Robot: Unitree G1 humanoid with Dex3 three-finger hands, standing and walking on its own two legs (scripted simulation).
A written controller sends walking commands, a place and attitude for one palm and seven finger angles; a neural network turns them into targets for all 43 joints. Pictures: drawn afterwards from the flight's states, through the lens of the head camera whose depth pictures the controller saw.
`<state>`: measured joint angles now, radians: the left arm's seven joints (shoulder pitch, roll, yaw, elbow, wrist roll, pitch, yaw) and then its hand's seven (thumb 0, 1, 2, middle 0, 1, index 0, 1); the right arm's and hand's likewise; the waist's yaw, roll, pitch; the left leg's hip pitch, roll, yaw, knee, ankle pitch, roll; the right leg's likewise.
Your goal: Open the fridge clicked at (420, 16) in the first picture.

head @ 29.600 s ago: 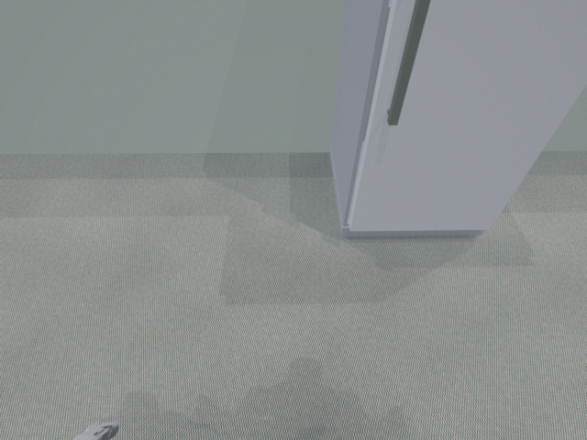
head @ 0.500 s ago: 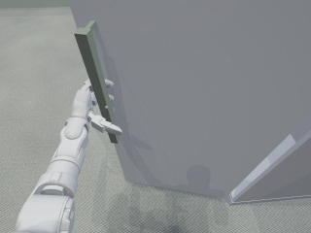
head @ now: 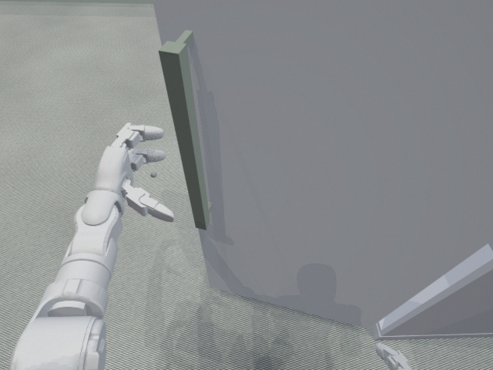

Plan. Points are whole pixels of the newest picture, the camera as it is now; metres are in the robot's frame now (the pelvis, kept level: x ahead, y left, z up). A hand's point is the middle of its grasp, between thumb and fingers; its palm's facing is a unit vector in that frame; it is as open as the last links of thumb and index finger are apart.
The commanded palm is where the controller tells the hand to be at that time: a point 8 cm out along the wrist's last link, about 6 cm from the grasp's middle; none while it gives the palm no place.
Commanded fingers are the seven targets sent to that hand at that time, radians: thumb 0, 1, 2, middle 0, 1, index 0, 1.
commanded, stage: slip the hand off the handle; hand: left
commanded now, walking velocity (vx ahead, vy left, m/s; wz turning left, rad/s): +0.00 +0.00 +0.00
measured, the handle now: (196, 154) +0.45 +0.11 +0.10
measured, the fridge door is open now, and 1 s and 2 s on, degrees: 74 74 74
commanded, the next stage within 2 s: draw the hand back to the body in 0.90 s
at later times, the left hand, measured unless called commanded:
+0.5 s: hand (134, 200) +0.36 +0.20 +0.08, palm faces -0.03 -0.99 -0.13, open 14.7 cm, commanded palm +0.32 +0.25 +0.10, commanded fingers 0.00 -0.55 0.20 -0.25 -1.15 -0.25 -1.15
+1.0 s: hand (110, 245) +0.27 +0.21 +0.09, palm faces +0.01 -0.99 -0.15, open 14.7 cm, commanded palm +0.25 +0.26 +0.10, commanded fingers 0.00 -0.55 0.20 -0.25 -1.15 -0.25 -1.15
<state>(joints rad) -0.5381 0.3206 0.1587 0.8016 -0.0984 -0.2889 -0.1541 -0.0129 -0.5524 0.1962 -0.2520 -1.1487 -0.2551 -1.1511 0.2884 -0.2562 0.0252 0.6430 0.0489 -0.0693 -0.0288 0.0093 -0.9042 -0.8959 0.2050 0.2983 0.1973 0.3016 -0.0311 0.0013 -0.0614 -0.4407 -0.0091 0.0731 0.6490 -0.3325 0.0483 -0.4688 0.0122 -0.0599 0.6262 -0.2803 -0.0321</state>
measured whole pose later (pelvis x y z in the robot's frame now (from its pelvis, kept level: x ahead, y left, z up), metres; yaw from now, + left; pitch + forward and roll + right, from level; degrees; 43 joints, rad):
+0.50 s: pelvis +0.01 +0.01 +0.00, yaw -1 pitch +6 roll -1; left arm -0.22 0.30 0.18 0.44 -0.14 -0.23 -0.20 -0.01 -0.55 0.20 -0.25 -1.15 -0.25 -1.15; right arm 0.33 -0.25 0.01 0.62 0.05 -0.05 -0.02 0.01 -0.90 -0.90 0.20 0.30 0.20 0.30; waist -0.02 0.02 -0.08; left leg -0.42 -0.01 0.09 0.66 -0.36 0.06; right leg -0.45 0.01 -0.04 0.63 -0.29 -0.01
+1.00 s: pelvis +0.00 -0.01 +0.00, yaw +1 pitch +2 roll -1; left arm 0.02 0.32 0.18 0.20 -0.19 -0.18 -0.26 -0.01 -0.55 0.20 -0.25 -1.15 -0.25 -1.15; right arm 0.23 -0.25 0.05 0.59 0.06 -0.16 -0.07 0.01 -0.90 -0.90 0.21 0.30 0.20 0.30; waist 0.03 0.03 -0.05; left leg -0.37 -0.01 0.04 0.66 -0.34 0.04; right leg -0.38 0.02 -0.09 0.62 -0.29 -0.04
